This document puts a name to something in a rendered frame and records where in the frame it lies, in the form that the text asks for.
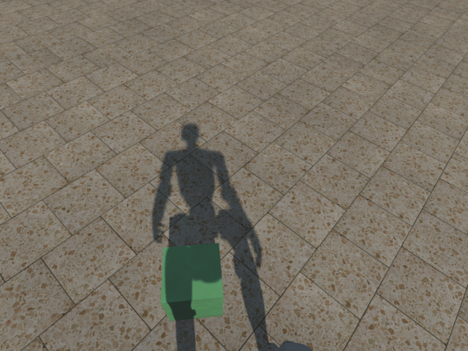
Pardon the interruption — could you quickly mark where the carton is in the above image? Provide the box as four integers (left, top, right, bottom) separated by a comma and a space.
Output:
161, 243, 224, 321

